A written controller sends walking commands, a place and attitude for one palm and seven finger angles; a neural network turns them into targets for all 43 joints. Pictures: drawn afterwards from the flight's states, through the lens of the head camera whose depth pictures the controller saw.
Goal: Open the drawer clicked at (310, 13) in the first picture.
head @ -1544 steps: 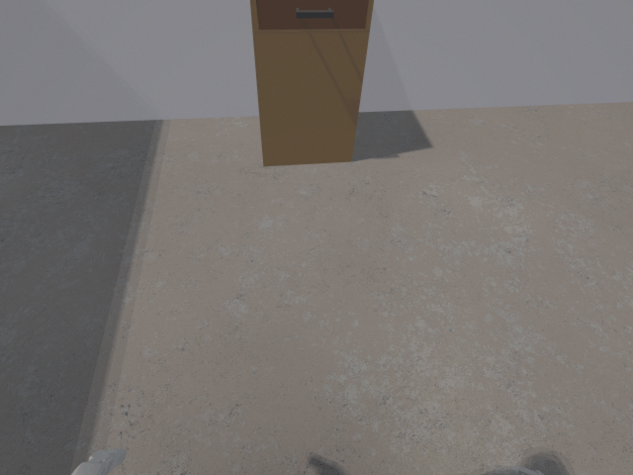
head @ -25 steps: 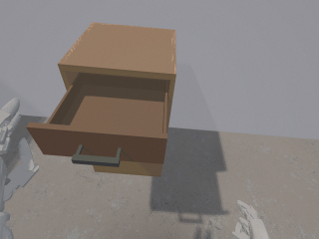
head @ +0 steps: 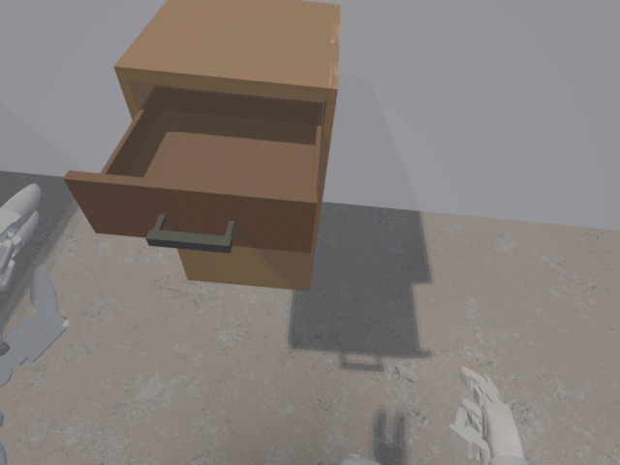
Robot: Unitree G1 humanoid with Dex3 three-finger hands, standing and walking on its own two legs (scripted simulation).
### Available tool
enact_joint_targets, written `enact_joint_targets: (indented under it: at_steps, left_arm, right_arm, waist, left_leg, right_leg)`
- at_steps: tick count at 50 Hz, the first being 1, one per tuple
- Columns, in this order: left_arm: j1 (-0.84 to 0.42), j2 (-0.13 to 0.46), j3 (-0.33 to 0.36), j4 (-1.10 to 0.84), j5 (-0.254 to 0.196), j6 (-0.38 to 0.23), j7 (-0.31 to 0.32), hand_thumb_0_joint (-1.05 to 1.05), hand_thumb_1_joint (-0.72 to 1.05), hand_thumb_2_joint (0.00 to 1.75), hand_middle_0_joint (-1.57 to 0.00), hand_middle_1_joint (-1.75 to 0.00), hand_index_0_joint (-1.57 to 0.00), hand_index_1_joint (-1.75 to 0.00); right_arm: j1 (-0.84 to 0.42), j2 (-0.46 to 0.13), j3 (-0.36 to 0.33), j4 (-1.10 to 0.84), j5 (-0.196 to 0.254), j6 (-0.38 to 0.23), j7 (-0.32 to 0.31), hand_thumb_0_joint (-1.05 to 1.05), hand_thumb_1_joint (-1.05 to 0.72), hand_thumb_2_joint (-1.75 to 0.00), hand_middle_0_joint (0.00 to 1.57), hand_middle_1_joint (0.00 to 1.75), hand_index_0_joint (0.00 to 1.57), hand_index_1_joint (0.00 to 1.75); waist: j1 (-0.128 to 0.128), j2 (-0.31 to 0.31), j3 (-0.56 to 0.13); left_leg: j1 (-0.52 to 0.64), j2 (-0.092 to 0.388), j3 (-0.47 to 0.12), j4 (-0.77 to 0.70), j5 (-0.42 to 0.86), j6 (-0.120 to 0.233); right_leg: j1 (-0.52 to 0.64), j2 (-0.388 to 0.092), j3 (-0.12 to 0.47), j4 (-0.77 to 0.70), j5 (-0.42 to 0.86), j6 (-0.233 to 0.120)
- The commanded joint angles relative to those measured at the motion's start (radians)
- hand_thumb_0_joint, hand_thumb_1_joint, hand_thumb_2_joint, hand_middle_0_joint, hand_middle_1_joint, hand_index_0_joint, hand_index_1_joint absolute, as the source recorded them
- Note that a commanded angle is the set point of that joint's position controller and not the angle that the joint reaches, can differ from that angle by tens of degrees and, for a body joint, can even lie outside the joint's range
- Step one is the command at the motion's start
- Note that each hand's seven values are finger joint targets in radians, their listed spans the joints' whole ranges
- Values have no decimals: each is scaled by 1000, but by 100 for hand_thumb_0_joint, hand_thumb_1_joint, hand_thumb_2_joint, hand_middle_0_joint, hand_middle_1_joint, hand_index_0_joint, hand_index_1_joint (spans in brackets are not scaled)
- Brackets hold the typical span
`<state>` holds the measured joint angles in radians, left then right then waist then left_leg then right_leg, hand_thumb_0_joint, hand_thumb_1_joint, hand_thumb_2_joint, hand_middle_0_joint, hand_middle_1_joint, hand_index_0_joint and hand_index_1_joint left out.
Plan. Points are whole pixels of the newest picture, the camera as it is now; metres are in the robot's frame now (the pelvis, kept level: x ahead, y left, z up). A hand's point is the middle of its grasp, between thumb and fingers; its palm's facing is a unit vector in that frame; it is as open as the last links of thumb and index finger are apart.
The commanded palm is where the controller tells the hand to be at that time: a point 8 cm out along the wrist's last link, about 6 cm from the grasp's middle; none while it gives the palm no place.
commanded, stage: stop stepping back and stand still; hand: left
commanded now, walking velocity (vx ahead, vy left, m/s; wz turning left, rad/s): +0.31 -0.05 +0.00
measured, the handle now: (193, 232) +0.47 +0.22 -0.04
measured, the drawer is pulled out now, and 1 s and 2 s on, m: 0.30 0.30 0.30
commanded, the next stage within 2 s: let the arm hang, fingers relaxed in 0.68 s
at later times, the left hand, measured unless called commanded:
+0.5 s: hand (43, 411) +0.14 +0.21 +0.16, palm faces +0.31 -0.85 -0.44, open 7.4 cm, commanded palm +0.08 +0.26 +0.19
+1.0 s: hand out of the picture +0.07 +0.18 -0.13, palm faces -0.02 -0.97 -0.26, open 7.4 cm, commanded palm none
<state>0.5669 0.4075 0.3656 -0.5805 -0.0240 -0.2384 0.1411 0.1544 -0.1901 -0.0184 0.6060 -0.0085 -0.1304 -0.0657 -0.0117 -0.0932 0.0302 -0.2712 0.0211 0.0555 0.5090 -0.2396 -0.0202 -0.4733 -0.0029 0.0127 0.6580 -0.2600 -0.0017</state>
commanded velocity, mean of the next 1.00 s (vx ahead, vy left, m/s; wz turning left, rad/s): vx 0.10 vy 0.01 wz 0.00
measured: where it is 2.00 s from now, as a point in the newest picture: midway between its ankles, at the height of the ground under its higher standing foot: outside the picture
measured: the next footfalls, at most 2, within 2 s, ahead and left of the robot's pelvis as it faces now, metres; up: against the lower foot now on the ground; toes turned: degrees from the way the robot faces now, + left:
right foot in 0.14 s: -0.01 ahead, -0.12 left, +0.00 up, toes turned -4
left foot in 0.40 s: -0.03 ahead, +0.09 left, +0.00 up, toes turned +2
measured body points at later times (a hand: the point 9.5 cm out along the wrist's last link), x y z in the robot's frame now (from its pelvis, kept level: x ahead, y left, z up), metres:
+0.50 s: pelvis -0.06 -0.01 +0.01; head -0.06 +0.01 +0.46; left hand +0.12 +0.26 +0.19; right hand +0.07 -0.27 -0.06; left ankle -0.07 +0.08 -0.73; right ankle -0.03 -0.11 -0.72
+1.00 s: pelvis -0.06 -0.02 +0.00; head -0.06 -0.01 +0.45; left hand +0.06 +0.23 -0.11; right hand +0.05 -0.27 -0.12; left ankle -0.07 +0.08 -0.73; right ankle -0.05 -0.12 -0.73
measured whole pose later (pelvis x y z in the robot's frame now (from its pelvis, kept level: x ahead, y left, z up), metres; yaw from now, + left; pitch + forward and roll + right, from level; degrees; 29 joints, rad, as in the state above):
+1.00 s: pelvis -0.06 -0.02 +0.00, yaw +0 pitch -1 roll +0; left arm 0.31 0.23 0.02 0.59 0.04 0.07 0.01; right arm 0.21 -0.23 0.00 0.82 -0.02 -0.01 0.00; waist -0.03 -0.02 -0.01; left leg -0.24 -0.01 0.06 0.58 -0.33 0.02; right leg -0.28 -0.02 -0.07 0.59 -0.30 -0.02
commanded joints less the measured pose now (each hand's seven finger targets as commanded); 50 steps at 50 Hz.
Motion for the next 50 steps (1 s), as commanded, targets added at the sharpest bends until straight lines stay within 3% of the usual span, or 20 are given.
enact_joint_targets:
  at_steps: [1, 3, 6, 8, 9, 11, 14, 18, 19, 21, 23, 27, 31, 34, 38, 39, 40, 43, 46, 50]
  left_arm:
    - [77, 135, 156, -320, -16, -67, 12, 0, 90, 90, -20, -30, -20, -30]
    - [87, 97, 119, -307, -11, -45, 19, 0, 90, 90, -20, -30, -20, -30]
    - [24, 108, 104, -251, 0, -26, 18, 0, 90, 90, -20, -30, -20, -30]
    - [-46, 162, 134, -195, -1, -19, 25, 0, 90, 90, -20, -30, -20, -30]
    - [-91, 155, 126, -177, -2, -18, 23, 0, 90, 90, -20, -30, -20, -30]
    - [-41, 125, 113, -126, 0, -16, 15, 0, 90, 90, -20, -30, -20, -30]
    - [20, 98, 83, -146, 3, -22, 17, 0, 90, 90, -20, -30, -20, -30]
    - [43, 99, 58, -203, 23, -27, 32, 0, 90, 90, -20, -30, -20, -30]
    - [34, 107, 57, -236, 21, -37, 33, 0, 90, 90, -20, -30, -20, -30]
    - [27, 144, 82, -287, 28, -51, 40, 0, 90, 90, -20, -30, -20, -30]
    - [60, 166, 114, -282, 24, -41, 38, 0, 90, 90, -20, -30, -20, -30]
    - [60, 137, 98, -235, 10, -23, 38, 0, 90, 90, -20, -30, -20, -30]
    - [25, 115, 96, -116, 0, -31, 20, 0, 90, 90, -20, -30, -20, -30]
    - [21, 104, 83, -146, -11, -31, 16, 0, 90, 90, -20, -30, -20, -30]
    - [47, 118, 90, -225, -7, -30, 22, 0, 90, 90, -20, -30, -20, -30]
    - [-78, -14, -257, 649, 107, 153, -108, 0, 90, 90, -20, -30, -20, -30]
    - [-43, -52, -241, 682, 84, 222, -126, 0, 90, 90, -20, -30, -20, -30]
    - [-108, -75, -270, 758, 71, 238, -131, 0, 90, 90, -20, -30, -20, -30]
    - [-191, -26, -287, 944, 69, 238, -127, 0, 90, 90, -20, -30, -20, -30]
    - [-255, -33, -322, 1191, 50, 248, -121, 0, 90, 90, -20, -30, -20, -30]
  right_arm:
    - [-15, -121, -62, -145, -5, -79, 6, 0, -90, -90, 20, 30, 20, 30]
    - [-12, -130, -47, -135, 16, -93, 12, 0, -90, -90, 20, 30, 20, 30]
    - [-17, -141, -25, -136, 26, -82, 10, 0, -90, -90, 20, 30, 20, 30]
    - [-47, -131, -21, -136, 19, -66, 1, 0, -90, -90, 20, 30, 20, 30]
    - [-27, -125, -29, -115, 20, -59, -2, 0, -90, -90, 20, 30, 20, 30]
    - [-31, -140, -37, -105, 16, -43, -1, 0, -90, -90, 20, 30, 20, 30]
    - [-52, -105, -8, -126, 2, -33, -9, 0, -90, -90, 20, 30, 20, 30]
    - [-5, -123, -4, -132, -7, -58, -23, 0, -90, -90, 20, 30, 20, 30]
    - [9, -140, -10, -147, -12, -68, -25, 0, -90, -90, 20, 30, 20, 30]
    - [-7, -159, -26, -175, -11, -66, -20, 0, -90, -90, 20, 30, 20, 30]
    - [-15, -124, -17, -145, -4, -72, -14, 0, -90, -90, 20, 30, 20, 30]
    - [-11, -151, -11, -128, 8, -84, -15, 0, -90, -90, 20, 30, 20, 30]
    - [-20, -164, -22, -119, 14, -63, -11, 0, -90, -90, 20, 30, 20, 30]
    - [-2, -143, -27, -116, 20, -51, -1, 0, -90, -90, 20, 30, 20, 30]
    - [-28, -126, -12, -136, 11, -43, -3, 0, -90, -90, 20, 30, 20, 30]
    - [11, -282, -78, 130, -5, -48, 82, 0, -90, -90, 20, 30, 20, 30]
    - [93, -202, -62, 107, 1, 19, 78, 0, -90, -90, 20, 30, 20, 30]
    - [66, -181, -34, 71, -7, 60, 67, 0, -90, -90, 20, 30, 20, 30]
    - [72, -172, -21, 89, -12, 85, 59, 0, -90, -90, 20, 30, 20, 30]
    - [60, -141, 3, 173, -16, 114, 52, 0, -90, -90, 20, 30, 20, 30]
  waist:
    - [-1, 362, -174]
    - [4, 303, -123]
    - [2, 171, -69]
    - [-16, -84, -31]
    - [-5, -137, -62]
    - [-13, -63, -54]
    - [-9, -49, -99]
    - [-14, 54, -107]
    - [-13, 143, -106]
    - [5, 350, -105]
    - [-1, 317, -96]
    - [-5, 218, -36]
    - [-22, 87, -47]
    - [-20, 15, -117]
    - [-12, 70, -127]
    - [-58, 103, -95]
    - [-30, 115, -155]
    - [2, 52, -133]
    - [-2, -101, -127]
    - [6, 150, -14]
  left_leg:
    - [-16, 310, -154, -153, 345, 173]
    - [51, 261, -91, -87, 370, 127]
    - [-97, 152, -36, 8, -93, 68]
    - [-151, -8, -13, 300, -271, 29]
    - [-115, -23, -39, 437, -247, 24]
    - [-137, -15, -63, 544, -153, 23]
    - [-67, -15, -15, 273, -151, 37]
    - [69, -18, 13, -168, -158, 74]
    - [61, 41, -53, -272, -187, 96]
    - [68, 250, -337, -310, -124, 154]
    - [-12, 255, -289, -333, -176, 157]
    - [11, 206, -170, -158, 246, 118]
    - [-94, 96, -90, -44, 62, 56]
    - [-7, 40, -44, 2, -37, 49]
    - [38, 52, -52, -88, 45, 54]
    - [3, 69, -92, 91, 214, 58]
    - [35, 89, -91, 38, 257, 58]
    - [-51, 127, -162, -1, 301, 96]
    - [-13, 44, -103, 37, 243, 54]
    - [22, 60, -110, -83, 223, 49]
  right_leg:
    - [54, 12, 19, 309, -232, 19]
    - [83, -5, -24, 74, -177, 23]
    - [294, -34, -30, -268, 52, 24]
    - [124, -254, 338, -478, -160, -85]
    - [73, -321, 422, -565, -394, -117]
    - [63, -284, 361, -522, -308, -112]
    - [121, -242, 189, -486, -218, -118]
    - [192, -179, 151, -430, -255, -74]
    - [227, -125, 125, -327, -200, -52]
    - [143, -4, -29, -22, -80, -10]
    - [128, -15, -35, 94, -179, 2]
    - [200, -10, -78, -168, -36, 6]
    - [327, -114, 78, -246, 307, -49]
    - [286, -160, 171, -324, 147, -75]
    - [305, -131, 115, -304, 194, -49]
    - [169, -156, 34, -109, 383, -44]
    - [184, -111, 31, -89, 353, -34]
    - [225, -64, -20, -83, 241, -9]
    - [300, -141, 58, -149, 417, -58]
    - [277, -112, 56, -212, 280, -38]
